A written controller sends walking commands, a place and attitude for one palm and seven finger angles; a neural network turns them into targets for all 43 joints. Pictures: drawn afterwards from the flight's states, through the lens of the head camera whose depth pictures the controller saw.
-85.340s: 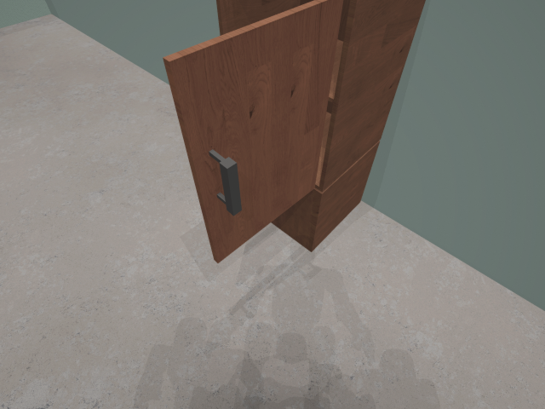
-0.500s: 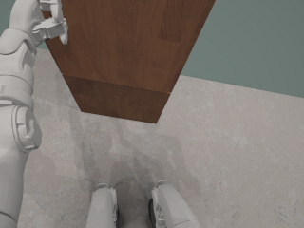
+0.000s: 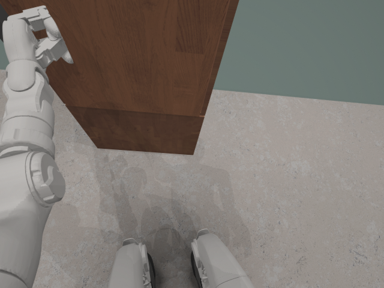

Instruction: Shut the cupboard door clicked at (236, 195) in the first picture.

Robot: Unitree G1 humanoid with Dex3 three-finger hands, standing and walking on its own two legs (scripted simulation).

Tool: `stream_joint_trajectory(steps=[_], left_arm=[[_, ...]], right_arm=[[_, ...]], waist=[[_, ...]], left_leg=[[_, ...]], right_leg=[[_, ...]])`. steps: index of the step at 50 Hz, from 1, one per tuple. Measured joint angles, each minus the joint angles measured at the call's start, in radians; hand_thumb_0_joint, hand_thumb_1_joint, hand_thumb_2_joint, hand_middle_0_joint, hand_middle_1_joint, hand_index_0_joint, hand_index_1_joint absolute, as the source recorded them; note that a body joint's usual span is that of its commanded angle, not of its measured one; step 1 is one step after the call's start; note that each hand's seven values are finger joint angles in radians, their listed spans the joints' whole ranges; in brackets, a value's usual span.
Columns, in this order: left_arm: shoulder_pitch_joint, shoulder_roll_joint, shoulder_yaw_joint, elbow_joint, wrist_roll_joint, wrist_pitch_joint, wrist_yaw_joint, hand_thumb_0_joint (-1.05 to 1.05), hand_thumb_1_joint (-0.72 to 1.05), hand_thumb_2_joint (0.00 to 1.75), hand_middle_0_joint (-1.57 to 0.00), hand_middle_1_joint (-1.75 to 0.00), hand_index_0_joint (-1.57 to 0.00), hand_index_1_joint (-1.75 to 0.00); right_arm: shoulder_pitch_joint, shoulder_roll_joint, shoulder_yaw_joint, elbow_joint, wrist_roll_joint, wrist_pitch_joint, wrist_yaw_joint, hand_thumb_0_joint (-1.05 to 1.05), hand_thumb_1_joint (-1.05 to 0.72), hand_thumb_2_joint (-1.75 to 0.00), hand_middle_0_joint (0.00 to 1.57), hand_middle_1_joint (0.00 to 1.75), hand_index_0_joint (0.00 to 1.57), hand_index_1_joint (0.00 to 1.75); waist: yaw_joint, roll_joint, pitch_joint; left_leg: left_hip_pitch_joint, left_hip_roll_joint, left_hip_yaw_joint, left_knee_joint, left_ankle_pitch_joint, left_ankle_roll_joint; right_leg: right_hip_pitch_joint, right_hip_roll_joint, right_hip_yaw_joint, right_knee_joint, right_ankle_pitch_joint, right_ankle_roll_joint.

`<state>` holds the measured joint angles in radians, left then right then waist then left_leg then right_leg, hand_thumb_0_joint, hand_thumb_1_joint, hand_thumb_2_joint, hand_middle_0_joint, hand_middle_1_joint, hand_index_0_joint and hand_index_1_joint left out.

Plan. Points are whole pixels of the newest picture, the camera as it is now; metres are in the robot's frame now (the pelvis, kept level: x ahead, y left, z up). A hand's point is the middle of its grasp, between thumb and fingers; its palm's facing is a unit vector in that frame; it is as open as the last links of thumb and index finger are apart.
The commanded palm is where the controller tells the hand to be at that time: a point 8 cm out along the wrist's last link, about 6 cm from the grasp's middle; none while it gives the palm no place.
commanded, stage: pull the fist back off the door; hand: left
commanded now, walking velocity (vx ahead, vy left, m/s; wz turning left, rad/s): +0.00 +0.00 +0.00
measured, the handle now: (14, 26) +0.63 +0.24 +0.09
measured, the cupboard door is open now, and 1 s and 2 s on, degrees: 0 0 0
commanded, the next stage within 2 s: draw the hand back to the body in 0.44 s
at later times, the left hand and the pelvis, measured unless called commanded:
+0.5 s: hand (63, 83) +0.48 +0.14 +0.10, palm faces +0.09 -1.00 -0.02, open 3.1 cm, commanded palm +0.46 +0.19 +0.10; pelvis +0.04 +0.00 +0.03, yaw +3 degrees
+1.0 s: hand (4, 117) +0.39 +0.18 +0.17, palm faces +0.08 -1.00 -0.04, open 3.1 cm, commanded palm +0.34 +0.23 +0.17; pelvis +0.03 -0.01 +0.07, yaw +3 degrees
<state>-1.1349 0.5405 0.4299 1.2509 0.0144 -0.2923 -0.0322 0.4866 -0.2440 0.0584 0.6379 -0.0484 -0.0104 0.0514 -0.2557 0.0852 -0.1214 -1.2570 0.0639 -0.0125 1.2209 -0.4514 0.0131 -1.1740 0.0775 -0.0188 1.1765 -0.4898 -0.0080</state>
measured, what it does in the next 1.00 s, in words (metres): rises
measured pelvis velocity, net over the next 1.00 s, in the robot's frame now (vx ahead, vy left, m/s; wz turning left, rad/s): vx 0.03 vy -0.01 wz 0.05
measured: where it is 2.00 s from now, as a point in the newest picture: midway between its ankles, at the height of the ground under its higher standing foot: (177, 287)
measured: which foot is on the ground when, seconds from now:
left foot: down 0.00-1.00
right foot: down 0.00-1.00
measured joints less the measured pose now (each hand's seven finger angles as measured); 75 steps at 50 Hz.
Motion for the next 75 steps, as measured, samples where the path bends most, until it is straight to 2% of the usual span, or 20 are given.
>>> stream_joint_trajectory(steps=[5,10,15,21,26,30,33,43,50,54,58,62,67,75], left_arm=[[0.153,-0.088,-0.024,-0.108,-0.048,-0.049,-0.01,0.02,0.9,0.9,-1.3,-1.5,-1.3,-1.49],[0.291,-0.187,-0.099,-0.208,-0.084,-0.086,-0.012,0.02,0.9,0.9,-1.3,-1.5,-1.3,-1.5],[0.385,-0.268,-0.155,-0.257,-0.091,-0.116,0.004,0.02,0.9,0.9,-1.3,-1.5,-1.3,-1.5],[0.459,-0.318,-0.209,-0.304,-0.088,-0.157,0.02,0.02,0.9,0.9,-1.3,-1.5,-1.3,-1.5],[0.454,-0.323,-0.221,-0.288,-0.091,-0.171,0.019,0.02,0.9,0.9,-1.3,-1.5,-1.3,-1.5],[0.414,-0.304,-0.213,-0.241,-0.094,-0.172,0.004,0.02,0.89,0.9,-1.3,-1.5,-1.3,-1.5],[0.433,-0.291,-0.194,-0.277,-0.109,-0.159,-0.018,0.02,0.9,0.9,-1.3,-1.5,-1.3,-1.5],[0.704,-0.288,-0.208,-0.553,-0.199,-0.053,-0.083,0.02,0.9,0.9,-1.3,-1.5,-1.3,-1.49],[0.861,-0.274,-0.22,-0.728,-0.245,-0.025,-0.13,0.02,0.9,0.9,-1.3,-1.5,-1.3,-1.49],[0.938,-0.273,-0.23,-0.815,-0.271,0.019,-0.16,0.02,0.9,0.9,-1.28,-1.47,-1.28,-1.47],[1.04,-0.256,-0.28,-0.947,-0.169,0.102,-0.047,0.02,0.89,0.9,-1.22,-1.41,-1.22,-1.4],[1.127,-0.251,-0.309,-1.056,-0.116,0.175,0.042,0.02,0.89,0.9,-1.14,-1.32,-1.14,-1.31],[1.214,-0.246,-0.302,-1.179,-0.095,0.23,0.091,0.02,0.89,0.9,-1.01,-1.18,-1.01,-1.17],[1.356,-0.232,-0.25,-1.362,-0.089,0.266,0.107,0.02,0.89,0.9,-0.8,-0.95,-0.8,-0.94]], right_arm=[[0.018,0.005,-0.026,0.015,0.005,0.017,0.006,0.0,-0.91,-0.89,0.2,0.3,0.2,0.3],[-0.011,-0.003,-0.056,0.013,0.015,0.029,0.007,0.0,-0.91,-0.89,0.2,0.3,0.2,0.3],[-0.081,-0.019,-0.077,-0.005,0.021,0.034,0.004,0.0,-0.91,-0.89,0.2,0.3,0.2,0.3],[-0.171,-0.024,-0.088,-0.034,0.026,0.037,-0.002,0.0,-0.91,-0.9,0.2,0.3,0.2,0.3],[-0.219,-0.009,-0.077,-0.039,0.03,0.041,-0.013,0.0,-0.91,-0.9,0.2,0.3,0.2,0.3],[-0.228,0.005,-0.062,-0.032,0.033,0.043,-0.022,0.0,-0.91,-0.9,0.2,0.3,0.2,0.3],[-0.214,0.014,-0.055,-0.031,0.04,0.051,-0.026,0.0,-0.91,-0.9,0.2,0.3,0.2,0.3],[-0.113,0.004,-0.043,-0.033,0.086,0.066,-0.059,0.01,-0.91,-0.89,0.2,0.3,0.2,0.3],[-0.132,-0.019,-0.051,-0.039,0.102,0.031,-0.083,0.01,-0.91,-0.9,0.2,0.3,0.2,0.3],[-0.17,-0.031,-0.052,-0.052,0.11,0.009,-0.095,0.01,-0.91,-0.9,0.2,0.3,0.2,0.3],[-0.231,-0.021,-0.053,-0.068,0.111,0.024,-0.127,0.01,-0.91,-0.9,0.2,0.3,0.2,0.3],[-0.284,-0.007,-0.038,-0.078,0.108,0.03,-0.153,0.01,-0.91,-0.9,0.2,0.3,0.2,0.3],[-0.325,0.01,-0.014,-0.087,0.099,0.015,-0.158,0.01,-0.91,-0.9,0.2,0.3,0.2,0.3],[-0.332,0.03,0.011,-0.081,0.079,-0.008,-0.138,0.01,-0.91,-0.9,0.2,0.3,0.2,0.3]], waist=[[0.044,-0.01,-0.012],[0.084,-0.026,-0.028],[0.112,-0.042,-0.04],[0.142,-0.052,-0.041],[0.159,-0.055,-0.038],[0.161,-0.054,-0.034],[0.162,-0.051,-0.029],[0.187,-0.032,-0.007],[0.201,-0.035,0.004],[0.219,-0.034,0.009],[0.236,-0.033,0.03],[0.256,-0.033,0.051],[0.282,-0.032,0.073],[0.312,-0.026,0.092]], left_leg=[[0.097,-0.008,0.01,-0.059,-0.008,-0.002],[0.191,-0.02,0.005,-0.107,-0.014,-0.004],[0.255,-0.03,0.001,-0.131,-0.02,-0.005],[0.295,-0.038,0.006,-0.135,-0.024,-0.006],[0.304,-0.043,0.004,-0.132,-0.02,-0.01],[0.295,-0.045,-0.002,-0.126,-0.012,-0.014],[0.304,-0.041,0.003,-0.134,-0.005,-0.016],[0.496,-0.035,0.021,-0.286,0.047,-0.016],[0.608,-0.038,0.019,-0.369,0.079,-0.016],[0.664,-0.044,0.018,-0.404,0.091,-0.013],[0.754,-0.054,0.023,-0.477,0.117,-0.011],[0.848,-0.062,0.024,-0.564,0.15,-0.004],[0.95,-0.07,0.022,-0.651,0.178,0.0],[1.058,-0.08,0.022,-0.746,0.202,0.005]], right_leg=[[0.094,-0.008,0.01,-0.053,-0.01,-0.001],[0.193,-0.019,0.005,-0.102,-0.02,-0.003],[0.26,-0.028,0.001,-0.125,-0.031,-0.004],[0.295,-0.037,0.005,-0.117,-0.042,-0.004],[0.3,-0.041,0.003,-0.102,-0.045,-0.007],[0.291,-0.043,-0.003,-0.091,-0.043,-0.012],[0.295,-0.039,0.002,-0.095,-0.036,-0.014],[0.474,-0.034,0.021,-0.239,0.022,-0.015],[0.589,-0.037,0.02,-0.326,0.056,-0.016],[0.647,-0.042,0.02,-0.362,0.067,-0.012],[0.734,-0.053,0.025,-0.43,0.09,-0.008],[0.828,-0.061,0.026,-0.517,0.123,-0.003],[0.935,-0.069,0.025,-0.611,0.153,0.001],[1.047,-0.078,0.025,-0.715,0.183,0.007]])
